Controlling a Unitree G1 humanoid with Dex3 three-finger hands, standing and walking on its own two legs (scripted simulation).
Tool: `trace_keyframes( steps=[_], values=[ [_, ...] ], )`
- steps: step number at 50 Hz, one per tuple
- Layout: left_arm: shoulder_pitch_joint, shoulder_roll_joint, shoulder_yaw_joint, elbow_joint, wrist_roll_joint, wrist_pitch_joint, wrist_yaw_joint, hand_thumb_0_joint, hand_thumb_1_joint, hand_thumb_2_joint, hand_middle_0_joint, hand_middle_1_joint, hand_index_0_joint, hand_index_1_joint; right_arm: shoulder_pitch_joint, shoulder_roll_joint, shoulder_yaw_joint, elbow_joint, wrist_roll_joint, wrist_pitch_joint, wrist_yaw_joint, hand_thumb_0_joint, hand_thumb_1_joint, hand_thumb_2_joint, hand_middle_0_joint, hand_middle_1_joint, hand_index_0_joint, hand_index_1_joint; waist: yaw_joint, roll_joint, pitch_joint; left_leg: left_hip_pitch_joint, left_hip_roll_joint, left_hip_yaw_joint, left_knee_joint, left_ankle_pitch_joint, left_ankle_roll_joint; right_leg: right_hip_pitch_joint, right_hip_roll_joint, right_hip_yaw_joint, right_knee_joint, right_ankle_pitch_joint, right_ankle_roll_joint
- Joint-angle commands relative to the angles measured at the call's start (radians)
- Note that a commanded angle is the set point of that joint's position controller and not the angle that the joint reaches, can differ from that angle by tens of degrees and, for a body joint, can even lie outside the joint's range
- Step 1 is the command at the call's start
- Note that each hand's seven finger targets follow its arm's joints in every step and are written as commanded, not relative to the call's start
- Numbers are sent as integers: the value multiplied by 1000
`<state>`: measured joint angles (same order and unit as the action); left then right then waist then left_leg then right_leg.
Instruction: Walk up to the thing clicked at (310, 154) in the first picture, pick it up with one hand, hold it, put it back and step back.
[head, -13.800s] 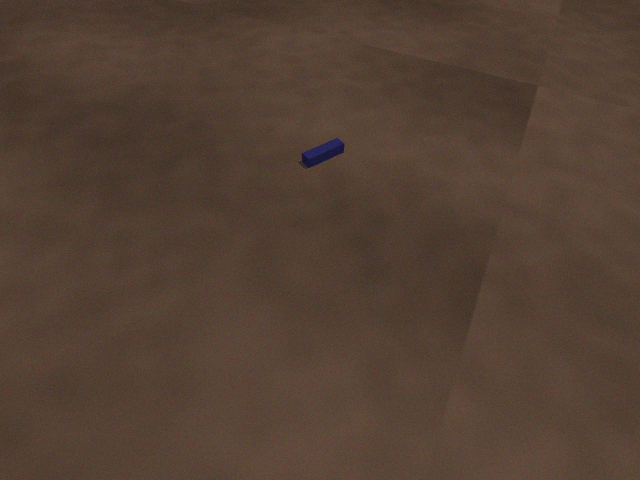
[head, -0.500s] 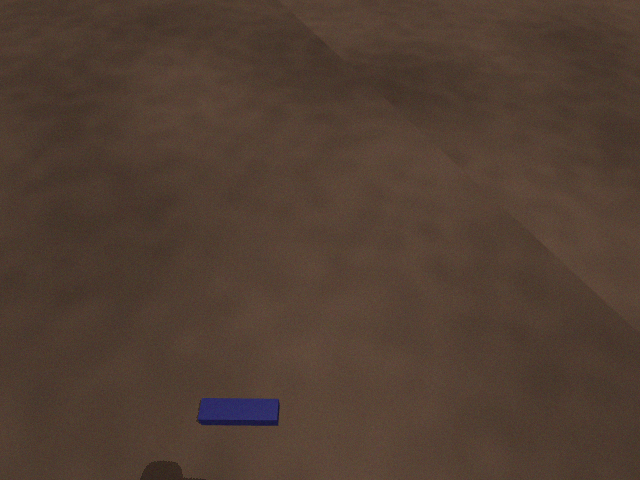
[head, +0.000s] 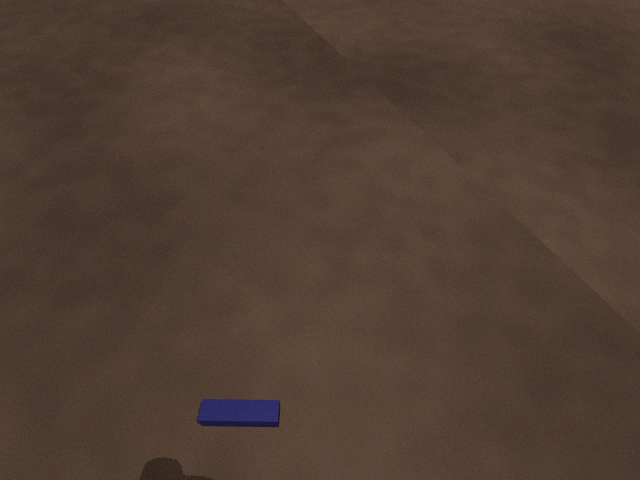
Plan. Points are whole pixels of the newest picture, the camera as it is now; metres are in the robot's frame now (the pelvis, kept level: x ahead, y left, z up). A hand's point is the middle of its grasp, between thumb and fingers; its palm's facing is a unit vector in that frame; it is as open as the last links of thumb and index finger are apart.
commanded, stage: stand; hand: left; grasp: from above
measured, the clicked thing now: (240, 413) +0.42 +0.23 -0.76
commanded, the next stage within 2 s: rise first in 0.10 s
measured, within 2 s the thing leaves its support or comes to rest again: neither
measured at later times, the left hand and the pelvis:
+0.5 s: hand (144, 479) +0.16 +0.25 -0.17, palm faces -0.04 -0.93 -0.36, open 10.1 cm; pelvis -0.01 +0.00 -0.03, yaw +0 degrees
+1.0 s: hand out of the picture +0.12 +0.27 -0.24, palm faces -0.16 -0.87 -0.46, open 14.1 cm; pelvis -0.01 +0.01 -0.10, yaw -1 degrees
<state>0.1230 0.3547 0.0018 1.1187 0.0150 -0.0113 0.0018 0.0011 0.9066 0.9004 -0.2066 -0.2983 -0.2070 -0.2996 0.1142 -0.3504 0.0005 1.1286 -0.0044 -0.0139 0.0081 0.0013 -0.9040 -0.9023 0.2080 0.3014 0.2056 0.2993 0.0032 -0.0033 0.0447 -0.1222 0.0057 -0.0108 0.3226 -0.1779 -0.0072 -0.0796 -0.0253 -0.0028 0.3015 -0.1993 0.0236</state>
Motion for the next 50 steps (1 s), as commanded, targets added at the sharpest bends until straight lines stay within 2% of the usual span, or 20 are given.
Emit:
trace_keyframes(
  steps=[1,9,10,11,12,14,16,17,19,22,27,29,32,37,38,42,45,46,47,50],
  values=[
    [-21,213,38,-54,-5,-18,10,0,900,900,-200,-300,-200,-301,-33,-212,-39,-52,-2,-18,-17,0,-900,-900,200,300,200,300,-5,6,-60,25,121,-88,-42,195,21,-1,-110,68,-35,161,-39],
    [-21,208,38,-55,-7,-20,12,0,900,900,-200,-300,-200,-301,-38,-215,-41,-58,-1,-15,-17,0,-900,-900,200,300,200,300,-7,7,-68,37,122,-86,-32,211,25,5,-113,69,-36,181,-38],
    [-17,208,37,-58,-6,-20,11,0,820,950,-120,-380,-125,-381,-38,-217,-42,-58,-3,-15,-17,0,-926,-914,199,302,200,302,-3,7,-68,34,119,-82,-32,206,25,0,-113,70,-38,181,-37],
    [-368,51,43,-408,-57,-115,26,0,740,967,-192,-460,-165,-461,-22,-50,2,-337,66,-64,-36,0,-982,-920,200,301,200,301,-120,21,-13,-80,-9,47,35,35,15,-245,22,-13,42,106,-28],
    [-516,108,67,-385,-57,-112,32,0,660,995,-144,-540,-119,-541,27,-84,-9,-292,65,-65,-47,0,-956,-916,198,300,199,300,-93,10,-60,-71,-14,42,50,5,16,-197,19,-19,52,73,-27],
    [-243,191,126,-99,-13,-47,20,0,500,996,-74,-700,-76,-701,89,-111,-36,-299,64,-47,-59,0,-929,-907,198,300,199,300,-59,-38,-49,-138,-15,42,101,-9,17,-226,31,-31,84,19,-37],
    [-309,234,163,-101,35,-43,-6,0,340,1026,0,-860,-18,-861,96,-112,-64,-358,42,-53,-59,0,-915,-903,199,300,199,300,-37,-38,-171,-168,-10,33,186,50,16,-245,30,-29,177,78,-39],
    [-267,231,175,-107,68,-37,-14,0,262,1031,0,-940,0,-941,129,-106,-77,-367,29,-55,-56,0,-902,-899,199,300,200,300,-23,2,-241,-179,-19,32,227,77,12,-250,27,-26,216,101,-42],
    [-65,235,235,-102,94,-5,-16,0,109,1028,0,-1071,-4,-1039,145,-98,-89,-421,23,-58,-43,0,-913,-902,199,300,200,300,40,72,-312,-218,-25,34,270,145,0,-225,29,-22,275,136,-50],
    [-81,162,187,-196,121,60,-15,0,-114,1010,-12,-1076,-35,-1052,127,-79,-89,-492,34,-54,-40,0,-912,-901,200,300,200,300,9,45,-300,-230,-27,29,276,174,3,-238,34,-25,278,163,-44],
    [-74,159,201,-298,150,137,1,0,-482,988,-61,-1080,-65,-1074,107,-62,-87,-574,34,-63,-25,0,-907,-903,200,300,200,300,-5,6,-263,-359,-14,22,371,51,8,-381,42,-35,364,28,-42],
    [-29,164,221,-307,163,146,5,0,-525,988,-61,-1076,-63,-1073,127,-56,-89,-588,31,-74,-22,0,-887,-897,201,300,200,300,-10,11,-271,-415,-11,19,431,17,11,-443,42,-32,424,-3,-39],
    [-71,185,226,-478,183,130,5,0,-555,994,-69,-1082,-68,-1083,140,-48,-95,-620,23,-93,-24,0,-905,-902,201,300,200,300,-21,63,-360,-432,-1,13,512,58,11,-514,40,-25,516,33,-39],
    [41,164,223,-608,197,148,11,0,-570,1025,-60,-1054,-44,-1069,137,-41,-97,-653,20,-118,-34,0,-891,-899,201,300,200,300,-28,60,-387,-485,13,-3,578,46,12,-596,43,-29,590,5,-40],
    [10,164,206,-688,202,149,8,0,-533,1020,-45,-1054,-33,-1066,131,-47,-102,-666,19,-122,-35,0,-866,-892,200,300,200,300,-30,88,-388,-490,13,-5,585,33,10,-610,41,-30,601,-10,-42],
    [133,156,215,-686,220,189,9,0,-539,995,-52,-1063,-47,-1067,127,-43,-97,-662,14,-134,-34,0,-876,-894,201,300,200,300,-27,88,-388,-533,22,-23,624,39,7,-666,44,-39,652,-35,-42],
    [132,142,199,-788,233,203,16,0,-550,976,-59,-1070,-60,-1067,108,-34,-94,-706,13,-145,-33,0,-888,-897,201,300,200,300,-34,83,-411,-567,15,-14,666,23,12,-684,44,-35,671,-27,-42],
    [182,142,214,-733,233,214,18,0,-552,967,-63,-1074,-67,-1068,121,-37,-94,-684,10,-146,-32,0,-897,-900,201,300,200,300,-34,74,-412,-583,18,-21,677,31,11,-698,46,-38,692,-32,-43],
    [157,138,198,-787,239,213,18,0,-551,962,-66,-1075,-72,-1068,107,-35,-93,-700,11,-150,-30,0,-900,-901,200,300,200,300,-36,83,-406,-600,16,-21,689,17,11,-721,46,-39,701,-43,-43],
    [187,150,214,-794,252,215,23,0,-560,969,-68,-1063,-71,-1059,104,-29,-91,-704,9,-160,-30,0,-900,-900,201,300,200,300,-33,87,-408,-648,12,-17,728,-26,12,-759,46,-37,735,-69,-44]
  ],
)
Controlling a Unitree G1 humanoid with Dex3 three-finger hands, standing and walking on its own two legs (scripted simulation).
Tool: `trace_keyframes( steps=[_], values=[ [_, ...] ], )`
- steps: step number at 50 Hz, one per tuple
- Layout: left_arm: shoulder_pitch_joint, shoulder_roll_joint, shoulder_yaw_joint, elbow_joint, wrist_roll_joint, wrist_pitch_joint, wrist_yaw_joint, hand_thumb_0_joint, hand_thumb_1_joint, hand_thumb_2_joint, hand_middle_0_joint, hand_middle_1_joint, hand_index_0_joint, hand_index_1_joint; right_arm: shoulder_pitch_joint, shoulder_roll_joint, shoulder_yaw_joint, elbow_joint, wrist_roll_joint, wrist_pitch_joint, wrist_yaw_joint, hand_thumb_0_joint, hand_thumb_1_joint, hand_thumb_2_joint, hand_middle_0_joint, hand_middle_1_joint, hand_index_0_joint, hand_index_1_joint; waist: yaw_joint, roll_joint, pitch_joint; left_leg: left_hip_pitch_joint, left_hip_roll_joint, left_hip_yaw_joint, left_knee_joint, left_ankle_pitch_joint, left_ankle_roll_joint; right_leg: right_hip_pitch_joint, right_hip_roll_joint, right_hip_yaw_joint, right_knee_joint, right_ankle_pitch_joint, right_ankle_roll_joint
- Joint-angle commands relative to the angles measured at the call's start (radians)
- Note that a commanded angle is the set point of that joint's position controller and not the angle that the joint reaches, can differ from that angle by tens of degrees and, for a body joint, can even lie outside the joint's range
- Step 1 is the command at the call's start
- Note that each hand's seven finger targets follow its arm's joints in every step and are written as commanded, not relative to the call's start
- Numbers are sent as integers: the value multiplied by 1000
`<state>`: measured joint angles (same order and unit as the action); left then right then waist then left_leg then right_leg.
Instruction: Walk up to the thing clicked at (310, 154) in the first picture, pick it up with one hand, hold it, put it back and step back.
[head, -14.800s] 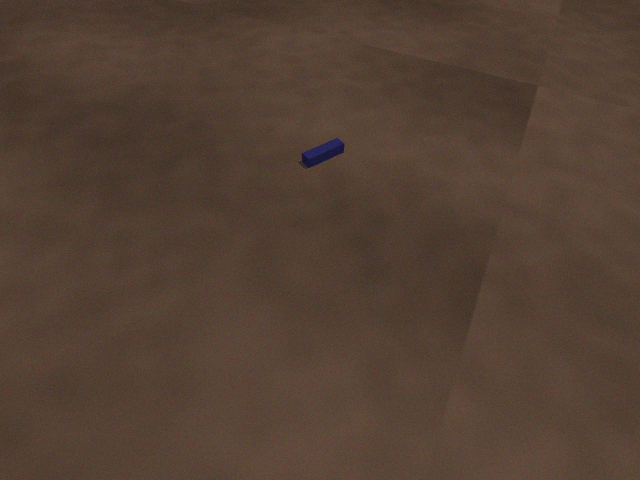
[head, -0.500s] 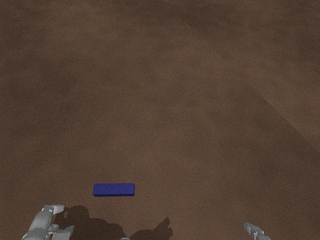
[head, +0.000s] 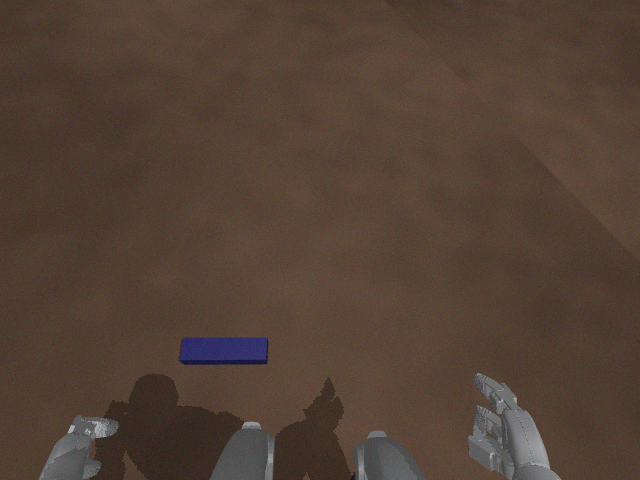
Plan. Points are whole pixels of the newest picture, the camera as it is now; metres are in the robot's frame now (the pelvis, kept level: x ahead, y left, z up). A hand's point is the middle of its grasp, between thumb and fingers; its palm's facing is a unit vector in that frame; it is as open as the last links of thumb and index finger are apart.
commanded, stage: rise first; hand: left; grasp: from above
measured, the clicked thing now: (225, 351) +0.43 +0.23 -0.66
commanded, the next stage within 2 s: none
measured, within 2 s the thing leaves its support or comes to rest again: neither
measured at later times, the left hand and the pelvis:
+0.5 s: hand (143, 428) +0.21 +0.29 -0.29, palm faces -0.41 -0.57 -0.72, open 14.2 cm; pelvis -0.05 -0.01 -0.15, yaw -1 degrees
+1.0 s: hand (172, 380) +0.31 +0.29 -0.44, palm faces -0.47 -0.16 -0.87, open 14.1 cm; pelvis -0.10 -0.01 -0.30, yaw -5 degrees
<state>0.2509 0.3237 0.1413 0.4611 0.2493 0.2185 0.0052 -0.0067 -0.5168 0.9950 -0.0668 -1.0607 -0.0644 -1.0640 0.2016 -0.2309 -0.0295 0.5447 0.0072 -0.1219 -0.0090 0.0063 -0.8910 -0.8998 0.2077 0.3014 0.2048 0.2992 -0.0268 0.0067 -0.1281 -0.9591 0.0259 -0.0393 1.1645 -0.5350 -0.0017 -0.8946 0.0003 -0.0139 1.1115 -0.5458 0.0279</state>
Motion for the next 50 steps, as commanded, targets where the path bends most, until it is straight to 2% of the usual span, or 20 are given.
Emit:
trace_keyframes(
  steps=[1,3,4,7,8,11,13,15,19,22,25,27,32,35,37,38,41,45,46,50],
  values=[
    [56,175,64,-183,15,-19,19,0,-570,964,-73,-1076,-77,-1070,4,-151,-59,-138,-1,-57,-9,0,-911,-903,200,300,200,300,0,86,-261,188,-6,4,-107,351,4,39,20,-28,-54,284,-51],
    [95,171,66,-165,25,-17,17,0,-580,971,-76,-1069,-76,-1067,13,-152,-64,-131,-3,-60,-8,0,-917,-905,201,300,200,300,-4,88,-256,163,-7,3,-84,311,5,0,23,-28,-32,253,-49],
    [68,180,65,-240,29,-26,19,0,-574,963,-76,-1073,-79,-1068,-9,-148,-62,-160,0,-67,-9,0,-916,-904,201,300,200,300,0,89,-286,160,-9,1,-72,316,6,2,24,-28,-22,262,-50],
    [37,190,62,-178,56,-35,25,0,-593,965,-85,-1076,-87,-1072,-5,-156,-61,-131,1,-71,-6,0,-931,-908,201,300,200,300,-17,74,-250,77,-10,-3,-25,256,8,-74,21,-25,27,220,-50],
    [-30,205,56,-207,66,-51,22,0,-607,976,-86,-1064,-82,-1067,-28,-161,-59,-144,0,-77,-4,0,-933,-909,201,300,200,300,-21,88,-260,60,-6,-12,-1,264,7,-120,22,-26,61,215,-53],
    [-64,222,62,-89,128,-102,24,0,-600,987,-77,-1049,-69,-1056,-8,-170,-66,-97,-3,-85,8,0,-916,-904,201,300,200,300,-17,68,-296,-17,-10,-14,98,275,12,-213,20,-25,157,211,-53],
    [-154,238,55,-104,169,-153,29,0,-588,988,-74,-1052,-67,-1058,-42,-178,-68,-107,-4,-98,18,0,-908,-902,201,300,200,300,-15,91,-328,-77,-14,-16,151,245,10,-288,19,-18,221,188,-57],
    [-213,252,51,-44,225,-196,39,0,-571,987,-77,-1054,-73,-1057,-49,-184,-72,-91,-3,-106,22,0,-908,-902,201,300,200,300,-19,76,-351,-142,-20,-8,202,172,13,-335,19,-13,261,150,-54],
    [-339,333,76,8,314,-276,64,0,-585,999,-93,-1053,-86,-1060,-61,-204,-84,-53,-3,-112,28,0,-926,-907,201,300,200,300,1,95,-456,-236,-22,-1,312,145,14,-444,22,-7,365,131,-55],
    [-410,381,88,60,375,-313,86,0,-582,1000,-91,-1070,-87,-1074,-54,-217,-89,-21,-5,-103,37,0,-927,-909,201,300,200,300,14,94,-537,-289,-24,7,403,204,19,-502,27,-12,442,170,-57],
    [-519,421,93,132,439,-341,101,0,-589,1016,-83,-1070,-76,-1077,-39,-226,-95,16,-11,-89,44,0,-919,-907,201,300,200,300,20,105,-571,-350,-22,1,467,182,16,-574,28,-23,507,144,-58],
    [-600,428,81,166,485,-357,110,0,-588,1020,-84,-1071,-79,-1078,-23,-228,-101,30,-14,-78,51,0,-918,-907,201,300,200,300,10,95,-603,-392,-20,-3,510,167,17,-612,31,-32,547,133,-59],
    [-781,522,98,277,586,-409,140,0,-567,1032,-65,-1069,-63,-1073,2,-242,-103,65,-25,-47,66,0,-893,-901,200,300,200,300,17,94,-653,-491,-19,-3,611,99,20,-700,31,-49,638,76,-59],
    [-867,527,82,345,635,-433,154,0,-569,1036,-65,-1063,-62,-1068,21,-243,-100,84,-31,-27,69,0,-895,-902,200,300,200,300,0,84,-637,-558,-21,3,653,47,23,-742,33,-61,668,37,-58],
    [-919,570,96,363,661,-449,170,0,-554,1047,-51,-1049,-46,-1056,34,-244,-99,91,-36,-14,69,0,-870,-896,200,300,200,300,-4,62,-670,-594,-24,15,695,28,31,-732,37,-58,673,22,-55],
    [-950,575,87,368,677,-456,176,0,-541,1039,-47,-1047,-45,-1050,33,-244,-98,95,-39,-7,71,0,-866,-894,200,300,200,300,-11,74,-662,-606,-24,14,704,5,31,-759,37,-62,685,0,-55],
    [-1017,640,113,403,718,-477,202,0,-544,1040,-48,-1035,-45,-1039,37,-247,-92,105,-48,19,75,0,-871,-895,200,300,200,300,-7,96,-660,-629,-24,9,734,-25,31,-810,40,-73,724,-35,-57],
    [-1070,645,94,493,774,-497,233,0,-544,1033,-46,-1022,-46,-1023,49,-244,-82,118,-63,53,84,0,-878,-897,200,300,200,300,-33,96,-611,-715,-30,13,777,-65,36,-858,46,-83,755,-77,-57],
    [-1108,666,97,493,785,-504,241,0,-551,1039,-49,-1011,-45,-1015,50,-244,-77,122,-66,58,85,0,-882,-898,200,300,200,300,-37,108,-603,-729,-31,10,781,-75,36,-866,46,-87,766,-87,-58],
    [-1176,667,67,545,837,-520,264,0,-553,1035,-55,-987,-49,-992,50,-257,-72,137,-80,74,90,0,-889,-899,200,300,200,300,-57,165,-563,-717,-26,-18,787,-140,29,-975,44,-107,817,-124,-65]
  ],
)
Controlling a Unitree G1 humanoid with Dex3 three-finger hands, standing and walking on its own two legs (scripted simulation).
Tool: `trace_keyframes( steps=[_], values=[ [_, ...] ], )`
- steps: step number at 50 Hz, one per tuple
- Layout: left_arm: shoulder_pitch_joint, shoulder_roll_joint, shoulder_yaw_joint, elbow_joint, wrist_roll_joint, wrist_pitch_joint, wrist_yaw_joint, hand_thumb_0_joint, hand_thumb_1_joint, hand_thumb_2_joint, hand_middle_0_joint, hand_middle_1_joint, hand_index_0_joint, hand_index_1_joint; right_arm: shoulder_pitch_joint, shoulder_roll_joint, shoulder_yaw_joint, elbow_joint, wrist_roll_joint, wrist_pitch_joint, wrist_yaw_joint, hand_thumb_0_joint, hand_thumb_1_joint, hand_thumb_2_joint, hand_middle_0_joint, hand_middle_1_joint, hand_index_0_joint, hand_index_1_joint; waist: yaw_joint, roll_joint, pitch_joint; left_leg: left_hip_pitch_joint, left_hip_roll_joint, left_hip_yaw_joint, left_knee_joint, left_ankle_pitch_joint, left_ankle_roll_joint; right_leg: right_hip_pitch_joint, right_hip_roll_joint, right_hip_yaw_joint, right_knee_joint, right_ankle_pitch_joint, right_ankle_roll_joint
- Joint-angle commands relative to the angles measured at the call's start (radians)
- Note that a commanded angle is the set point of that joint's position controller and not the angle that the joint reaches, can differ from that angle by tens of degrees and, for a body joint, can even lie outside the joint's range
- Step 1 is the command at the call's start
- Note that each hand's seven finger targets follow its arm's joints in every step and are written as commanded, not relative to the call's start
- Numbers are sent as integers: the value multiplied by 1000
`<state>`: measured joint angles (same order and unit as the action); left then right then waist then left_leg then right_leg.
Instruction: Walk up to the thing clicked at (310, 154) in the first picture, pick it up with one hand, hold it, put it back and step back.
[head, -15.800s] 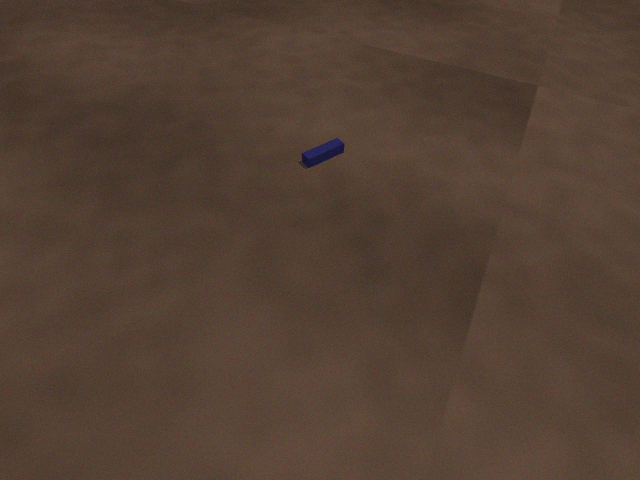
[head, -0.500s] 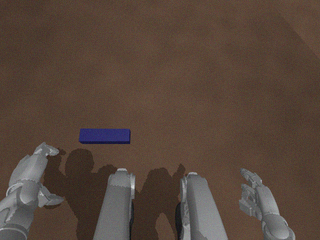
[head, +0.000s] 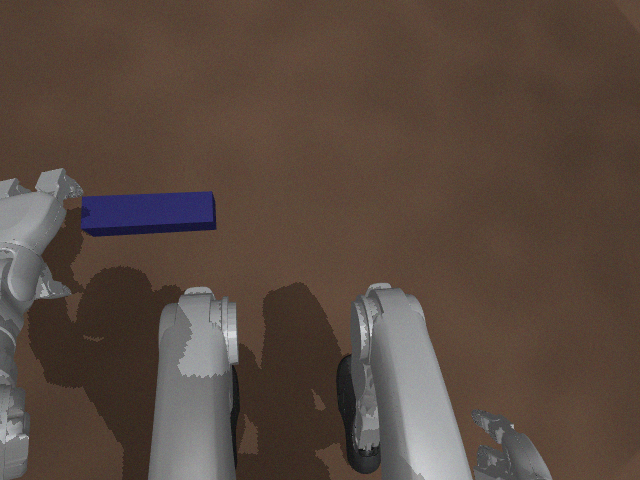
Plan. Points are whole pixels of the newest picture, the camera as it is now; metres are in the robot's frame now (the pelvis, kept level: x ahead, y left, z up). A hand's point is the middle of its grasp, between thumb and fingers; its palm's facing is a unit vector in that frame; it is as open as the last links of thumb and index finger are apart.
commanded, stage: rise first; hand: left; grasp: from above
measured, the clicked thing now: (152, 214) +0.50 +0.28 -0.36
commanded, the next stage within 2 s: none
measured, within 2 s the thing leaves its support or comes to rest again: neither
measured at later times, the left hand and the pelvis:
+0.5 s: hand (74, 231) +0.42 +0.34 -0.20, palm faces -0.45 -0.06 -0.89, open 14.1 cm; pelvis +0.01 +0.01 -0.04, yaw -2 degrees
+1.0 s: hand (90, 225) +0.44 +0.33 -0.23, palm faces -0.45 -0.07 -0.89, open 14.1 cm; pelvis +0.02 +0.00 -0.06, yaw -3 degrees
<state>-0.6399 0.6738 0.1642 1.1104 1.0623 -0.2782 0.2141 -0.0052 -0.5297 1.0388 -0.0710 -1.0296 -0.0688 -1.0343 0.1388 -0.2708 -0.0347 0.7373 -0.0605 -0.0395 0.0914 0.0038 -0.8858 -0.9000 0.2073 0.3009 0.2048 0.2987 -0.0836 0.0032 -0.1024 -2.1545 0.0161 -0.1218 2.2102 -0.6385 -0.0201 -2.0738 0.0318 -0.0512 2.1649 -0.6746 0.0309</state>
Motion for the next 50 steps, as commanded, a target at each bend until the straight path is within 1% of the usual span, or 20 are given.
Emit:
trace_keyframes(
  steps=[1,4,5,6,7,8,10,11,13,15,18,22,25,27,31,36,41,45,47,50],
  values=[
    [-276,323,47,-72,43,-23,62,0,-559,1041,-55,-984,-47,-991,122,-218,-65,-45,-15,-6,-11,0,-889,-899,200,300,200,300,3,176,-597,485,-18,68,-243,-8,46,199,13,-72,-224,32,-69],
    [-320,326,35,-56,71,-34,83,0,-556,1036,-57,-978,-49,-986,119,-220,-59,-42,-25,2,-5,0,-891,-899,200,300,200,300,-9,189,-590,461,-21,68,-218,-3,46,170,11,-77,-206,39,-70],
    [-315,342,42,-41,84,-34,89,0,-559,1035,-61,-974,-52,-982,122,-222,-56,-34,-27,5,-4,0,-895,-901,200,300,200,300,-2,194,-595,476,-20,65,-214,13,44,166,10,-79,-194,53,-72],
    [-313,325,30,-10,100,-37,94,0,-551,1027,-56,-984,-52,-987,123,-226,-56,-31,-33,8,-1,0,-893,-900,200,300,200,300,-12,210,-583,475,-18,59,-211,17,40,137,11,-86,-172,58,-72],
    [-331,336,34,-16,107,-42,102,0,-557,1033,-55,-980,-48,-986,124,-228,-55,-28,-36,8,2,0,-892,-900,200,300,200,300,-15,220,-590,474,-20,57,-206,22,40,133,11,-89,-164,64,-72],
    [-345,360,46,-28,117,-44,110,0,-561,1034,-58,-981,-50,-987,128,-227,-54,-27,-37,10,3,0,-896,-901,200,300,200,300,-3,226,-612,482,-21,64,-193,45,40,148,12,-85,-164,84,-73],
    [-381,363,42,-24,140,-47,126,0,-558,1026,-58,-986,-52,-990,132,-226,-53,-23,-44,15,6,0,-898,-901,200,300,200,300,-15,233,-629,481,-21,70,-174,67,40,147,14,-85,-158,103,-72],
    [-375,374,49,-4,146,-49,133,0,-554,1022,-63,-978,-57,-983,128,-227,-53,-21,-47,16,8,0,-898,-901,200,300,200,300,-16,219,-624,464,-21,70,-163,65,42,143,16,-86,-153,101,-72],
    [-369,343,29,29,161,-51,147,0,-539,1005,-60,-996,-62,-993,127,-227,-51,-13,-55,17,11,0,-899,-901,200,300,200,300,-28,216,-604,454,-19,70,-150,79,43,132,16,-90,-142,115,-69],
    [-383,368,45,14,172,-53,159,0,-537,999,-66,-993,-67,-990,131,-225,-50,-5,-60,18,12,0,-900,-901,200,300,200,300,-19,230,-640,482,-18,73,-130,124,44,150,16,-88,-133,154,-67],
    [-388,374,48,29,193,-52,178,0,-536,997,-76,-982,-75,-982,140,-225,-50,0,-69,23,18,0,-904,-902,200,300,200,300,-32,222,-653,461,-18,80,-106,158,47,174,22,-91,-119,186,-62],
    [-406,369,36,60,210,-52,191,0,-556,1013,-62,-997,-60,-999,131,-230,-48,4,-74,26,20,0,-903,-902,200,300,200,300,-42,248,-628,466,-12,61,-108,134,43,113,24,-103,-91,163,-66],
    [-418,381,47,69,214,-52,206,0,-552,1009,-63,-1003,-62,-1003,126,-225,-45,5,-78,27,20,0,-904,-902,200,300,200,300,-42,223,-626,438,-14,70,-89,115,47,126,26,-98,-101,154,-64],
    [-427,355,37,84,203,-51,215,0,-551,1003,-60,-1016,-62,-1013,124,-221,-40,6,-83,21,21,0,-905,-902,200,300,200,300,-46,224,-614,422,-13,68,-89,103,47,112,25,-102,-92,144,-63],
    [-437,377,45,99,207,-36,230,0,-544,998,-59,-1022,-65,-1015,126,-227,-37,11,-84,17,21,0,-903,-901,200,300,200,300,-48,243,-627,430,-10,68,-74,131,46,112,25,-102,-75,173,-61],
    [-435,372,38,122,206,-22,231,0,-550,1002,-57,-1030,-62,-1023,133,-226,-31,13,-88,15,25,0,-905,-902,200,300,200,300,-63,240,-614,412,-9,69,-61,137,48,116,27,-105,-71,183,-61],
    [-433,397,59,111,197,-19,231,0,-549,1002,-57,-1030,-63,-1024,140,-229,-27,12,-89,13,26,0,-903,-901,200,300,200,300,-57,241,-629,405,-10,69,-51,137,48,133,27,-104,-61,188,-62],
    [-443,383,38,126,200,-24,224,0,-552,1004,-56,-1043,-62,-1036,134,-227,-16,11,-92,14,26,0,-904,-902,200,300,200,300,-69,243,-606,377,-10,67,-45,118,49,122,32,-109,-65,173,-61],
    [-434,407,62,113,199,-30,227,0,-550,1004,-57,-1034,-63,-1027,133,-229,-16,10,-93,16,29,0,-902,-901,200,300,200,300,-61,263,-626,399,-11,63,-46,139,46,130,29,-110,-49,186,-60],
    [-434,395,54,136,197,-34,232,0,-542,996,-56,-1044,-66,-1033,130,-230,-14,13,-92,17,28,0,-902,-901,200,300,200,300,-65,248,-619,387,-11,67,-34,141,46,124,32,-109,-52,189,-61]
  ],
)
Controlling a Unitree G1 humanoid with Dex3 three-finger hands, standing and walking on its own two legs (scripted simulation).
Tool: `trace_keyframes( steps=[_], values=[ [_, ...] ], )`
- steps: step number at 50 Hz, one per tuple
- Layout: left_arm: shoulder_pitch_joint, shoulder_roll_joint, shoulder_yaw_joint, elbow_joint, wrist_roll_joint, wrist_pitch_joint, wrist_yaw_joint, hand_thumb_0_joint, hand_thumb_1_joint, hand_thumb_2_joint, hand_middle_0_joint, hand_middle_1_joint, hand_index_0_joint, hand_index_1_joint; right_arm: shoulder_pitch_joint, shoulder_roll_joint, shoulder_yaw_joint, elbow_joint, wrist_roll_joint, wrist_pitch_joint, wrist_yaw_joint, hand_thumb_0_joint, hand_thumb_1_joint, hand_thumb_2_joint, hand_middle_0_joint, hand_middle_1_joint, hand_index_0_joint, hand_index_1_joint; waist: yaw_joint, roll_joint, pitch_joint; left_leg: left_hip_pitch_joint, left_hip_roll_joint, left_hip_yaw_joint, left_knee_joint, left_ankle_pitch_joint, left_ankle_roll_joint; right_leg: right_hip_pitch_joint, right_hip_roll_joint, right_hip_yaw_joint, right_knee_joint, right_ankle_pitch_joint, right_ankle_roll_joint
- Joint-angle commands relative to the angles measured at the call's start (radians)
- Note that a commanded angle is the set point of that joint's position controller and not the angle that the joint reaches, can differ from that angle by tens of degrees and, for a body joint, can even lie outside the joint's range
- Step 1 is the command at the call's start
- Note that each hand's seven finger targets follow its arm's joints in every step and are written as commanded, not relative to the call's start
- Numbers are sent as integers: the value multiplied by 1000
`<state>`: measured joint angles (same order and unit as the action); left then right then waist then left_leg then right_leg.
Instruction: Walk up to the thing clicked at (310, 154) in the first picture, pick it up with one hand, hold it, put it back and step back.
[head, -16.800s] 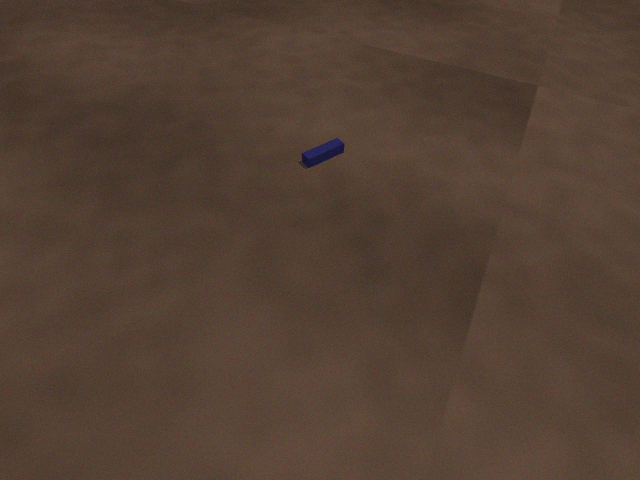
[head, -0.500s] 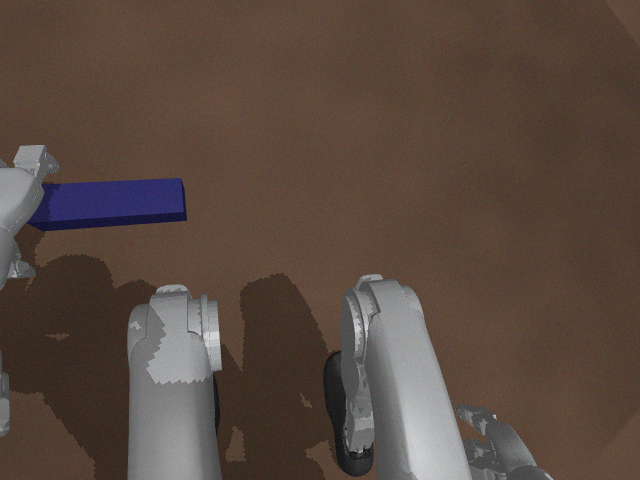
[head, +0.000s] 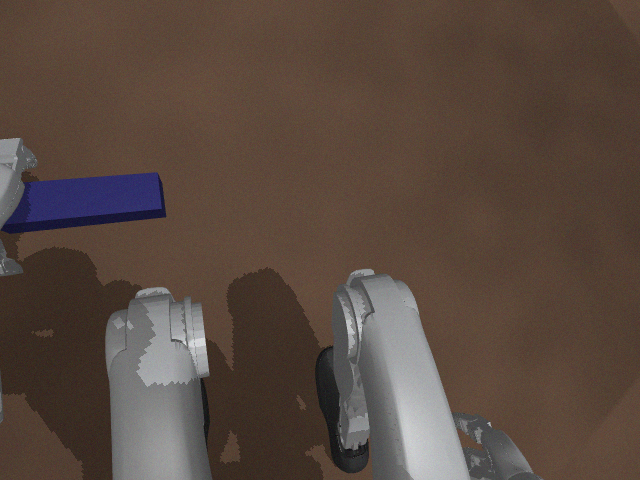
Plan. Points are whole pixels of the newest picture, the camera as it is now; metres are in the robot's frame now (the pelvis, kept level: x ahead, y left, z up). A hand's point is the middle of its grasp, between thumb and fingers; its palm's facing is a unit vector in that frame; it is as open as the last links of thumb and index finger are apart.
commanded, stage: rise first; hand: left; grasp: from above
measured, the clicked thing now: (84, 202) +0.47 +0.30 -0.30
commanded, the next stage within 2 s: approach in 1.60 s
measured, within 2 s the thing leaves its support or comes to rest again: neither
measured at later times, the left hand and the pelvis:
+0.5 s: hand (12, 217) +0.41 +0.34 -0.18, palm faces -0.43 -0.10 -0.90, open 14.2 cm; pelvis +0.00 +0.00 -0.01, yaw +0 degrees
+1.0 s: hand (16, 206) +0.43 +0.34 -0.19, palm faces -0.44 -0.09 -0.90, open 14.2 cm; pelvis +0.00 +0.00 -0.01, yaw -1 degrees
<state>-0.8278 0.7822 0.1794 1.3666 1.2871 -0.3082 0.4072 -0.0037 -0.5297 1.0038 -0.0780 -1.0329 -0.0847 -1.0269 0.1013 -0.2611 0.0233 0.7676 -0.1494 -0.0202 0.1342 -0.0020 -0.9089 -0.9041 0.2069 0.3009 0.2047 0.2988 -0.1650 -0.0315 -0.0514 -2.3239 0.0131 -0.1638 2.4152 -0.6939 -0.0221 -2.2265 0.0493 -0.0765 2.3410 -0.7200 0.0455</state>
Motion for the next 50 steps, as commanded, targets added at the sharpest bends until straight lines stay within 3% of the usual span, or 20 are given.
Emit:
trace_keyframes(
  steps=[1,4,5,7,11,12,20,25,32,35,38,42,44,47,50],
  values=[
    [-243,286,40,-111,-27,-6,41,0,-541,995,-57,-1040,-67,-1030,169,-240,-69,-17,-7,-3,-13,0,-902,-901,200,300,200,300,11,283,-660,552,-9,104,-238,199,48,274,13,-87,-221,236,-75],
    [-258,299,39,-113,-18,-12,45,0,-541,991,-57,-1052,-68,-1039,175,-246,-65,-11,-11,-1,-11,0,-904,-902,200,300,200,300,8,277,-663,553,-8,104,-225,219,50,280,15,-87,-221,257,-74],
    [-254,295,38,-98,-17,-12,46,0,-611,1071,-67,-993,-36,-1024,174,-244,-64,-10,-10,0,-12,0,-905,-902,200,300,200,300,6,271,-669,548,-9,105,-223,212,50,281,17,-86,-224,253,-74],
    [-274,291,32,-115,-23,-14,53,0,-565,1019,-63,-1037,-62,-1038,173,-245,-61,-11,-15,-4,-10,0,-906,-902,200,300,200,300,4,304,-661,538,-10,109,-229,197,48,280,15,-86,-223,242,-74],
    [-282,288,32,-82,-15,-4,62,0,-573,1030,-69,-1021,-61,-1029,183,-249,-56,-6,-21,-7,-8,0,-906,-902,200,300,200,300,-14,287,-653,540,-9,104,-221,203,50,279,16,-90,-218,248,-72],
    [-280,289,30,-85,-17,-2,63,0,-569,1026,-66,-1024,-61,-1030,181,-250,-62,-5,-14,-9,-9,0,-906,-902,200,300,200,300,-5,294,-652,548,-7,102,-223,201,47,265,14,-91,-214,243,-74],
    [-313,288,15,-58,-12,12,66,0,-578,1034,-65,-1030,-57,-1037,175,-250,-51,-6,-17,-16,-10,0,-907,-903,200,300,200,300,-22,303,-631,533,-8,104,-223,164,47,245,16,-93,-217,214,-77],
    [-318,296,14,-48,-10,17,66,0,-578,1039,-63,-1033,-55,-1040,176,-253,-41,-6,-18,-18,-9,0,-904,-902,200,300,200,300,-24,281,-643,513,-10,104,-211,173,50,267,19,-92,-223,229,-74],
    [-334,299,7,-36,-2,21,64,0,-594,1053,-64,-1026,-51,-1040,190,-259,-34,-4,-22,-18,-6,0,-906,-903,200,300,200,300,-41,312,-642,539,-8,98,-210,209,46,270,17,-100,-206,264,-73],
    [-345,313,14,-41,-6,20,67,0,-595,1053,-62,-1019,-48,-1033,184,-263,-28,-8,-23,-17,-5,0,-904,-902,200,300,200,300,-34,346,-650,548,-9,92,-219,205,41,257,15,-106,-193,255,-75],
    [-351,305,1,-5,-3,21,63,0,-589,1049,-64,-1023,-52,-1036,192,-265,-21,-10,-25,-18,-2,0,-904,-902,200,300,200,300,-57,316,-613,528,-8,88,-214,196,45,244,16,-109,-197,250,-74],
    [-360,352,27,-33,1,19,65,0,-585,1043,-63,-1030,-53,-1040,190,-271,-15,-14,-25,-19,-2,0,-904,-902,200,300,200,300,-40,346,-645,534,-10,94,-212,197,43,262,16,-106,-194,252,-75],
    [-357,329,5,-9,1,20,59,0,-593,1049,-64,-1028,-52,-1040,186,-265,-13,-17,-26,-21,-1,0,-905,-902,200,300,200,300,-54,340,-613,512,-9,98,-212,168,44,257,20,-103,-208,231,-76],
    [-356,351,18,-34,-6,21,57,0,-589,1044,-61,-1032,-52,-1042,192,-265,-13,-17,-24,-22,-4,0,-905,-902,200,300,200,300,-43,329,-644,510,-10,101,-204,171,46,278,21,-98,-215,235,-74],
    [-336,325,-1,-19,-7,26,45,0,-589,1044,-63,-1034,-53,-1044,195,-266,-16,-13,-21,-24,-3,0,-905,-902,200,300,200,300,-50,325,-627,526,-7,95,-209,183,44,261,20,-103,-210,247,-75]
  ],
)
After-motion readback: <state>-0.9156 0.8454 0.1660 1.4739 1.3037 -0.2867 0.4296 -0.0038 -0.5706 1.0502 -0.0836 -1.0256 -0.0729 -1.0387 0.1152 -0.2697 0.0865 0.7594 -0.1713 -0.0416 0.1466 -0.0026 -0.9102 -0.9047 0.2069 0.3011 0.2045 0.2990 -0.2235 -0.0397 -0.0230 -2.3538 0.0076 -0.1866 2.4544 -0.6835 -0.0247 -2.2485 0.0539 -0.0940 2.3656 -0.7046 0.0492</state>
